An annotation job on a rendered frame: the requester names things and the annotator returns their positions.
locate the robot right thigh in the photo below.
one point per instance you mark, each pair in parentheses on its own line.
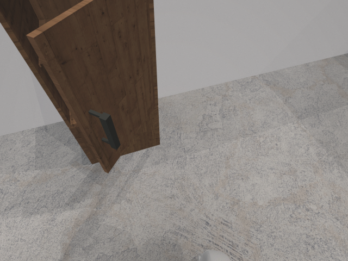
(213,255)

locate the cupboard door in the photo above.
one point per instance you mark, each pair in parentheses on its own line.
(99,56)

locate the handle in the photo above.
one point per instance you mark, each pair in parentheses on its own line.
(108,127)

